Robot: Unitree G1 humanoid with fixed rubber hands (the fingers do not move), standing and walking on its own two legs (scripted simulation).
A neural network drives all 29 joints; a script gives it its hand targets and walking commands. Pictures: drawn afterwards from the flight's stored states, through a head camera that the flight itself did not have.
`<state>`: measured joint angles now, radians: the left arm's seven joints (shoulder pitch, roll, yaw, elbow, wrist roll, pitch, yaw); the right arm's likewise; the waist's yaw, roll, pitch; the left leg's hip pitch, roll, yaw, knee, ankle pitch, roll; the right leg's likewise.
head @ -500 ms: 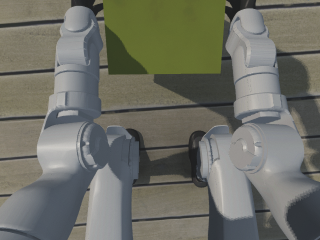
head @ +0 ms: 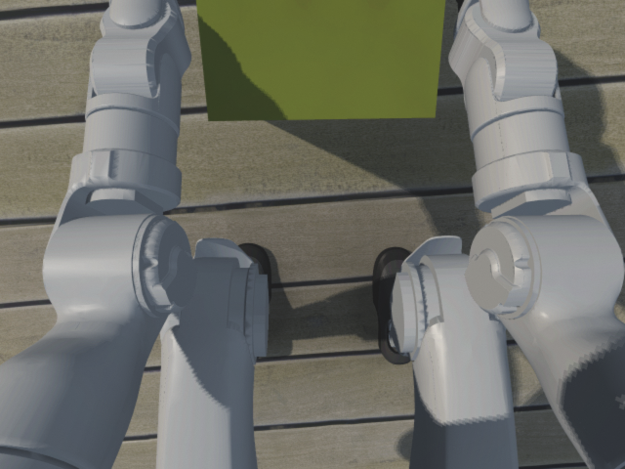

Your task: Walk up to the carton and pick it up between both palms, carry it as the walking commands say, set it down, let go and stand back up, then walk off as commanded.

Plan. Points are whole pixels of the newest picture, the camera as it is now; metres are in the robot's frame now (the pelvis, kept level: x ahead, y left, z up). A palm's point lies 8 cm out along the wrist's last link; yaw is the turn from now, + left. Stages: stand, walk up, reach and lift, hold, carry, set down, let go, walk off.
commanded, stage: set down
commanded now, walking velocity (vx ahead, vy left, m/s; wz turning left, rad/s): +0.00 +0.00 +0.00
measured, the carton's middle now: (317, 15) +0.55 +0.02 -0.23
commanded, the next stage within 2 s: none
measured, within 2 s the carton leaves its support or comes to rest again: rests again in 0.42 s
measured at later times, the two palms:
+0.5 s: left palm out of the picture +0.55 +0.16 -0.16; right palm out of the picture +0.55 -0.13 -0.16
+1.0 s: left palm out of the picture +0.55 +0.16 -0.17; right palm out of the picture +0.55 -0.13 -0.17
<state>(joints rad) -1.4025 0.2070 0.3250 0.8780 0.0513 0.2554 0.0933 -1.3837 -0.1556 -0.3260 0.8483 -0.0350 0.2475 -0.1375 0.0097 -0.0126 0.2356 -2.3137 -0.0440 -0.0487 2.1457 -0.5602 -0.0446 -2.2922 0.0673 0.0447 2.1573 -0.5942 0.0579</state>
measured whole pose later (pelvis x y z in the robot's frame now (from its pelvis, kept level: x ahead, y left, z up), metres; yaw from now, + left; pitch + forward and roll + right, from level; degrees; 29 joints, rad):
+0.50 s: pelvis +0.00 +0.00 -0.01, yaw +0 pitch +39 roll +0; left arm -1.45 0.24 0.31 0.96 0.04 0.23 0.06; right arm -1.43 -0.19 -0.31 0.93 -0.02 0.22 -0.12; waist 0.01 -0.01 0.32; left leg -2.28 -0.04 -0.05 2.18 -0.57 -0.05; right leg -2.27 0.08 0.05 2.20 -0.60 0.06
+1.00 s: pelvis +0.00 +0.00 -0.01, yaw +0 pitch +39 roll +0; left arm -1.45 0.23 0.37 0.97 0.08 0.20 0.02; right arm -1.44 -0.18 -0.37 0.94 -0.08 0.20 -0.07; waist 0.01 -0.01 0.33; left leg -2.28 -0.04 -0.05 2.20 -0.60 -0.05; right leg -2.26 0.08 0.05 2.21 -0.63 0.06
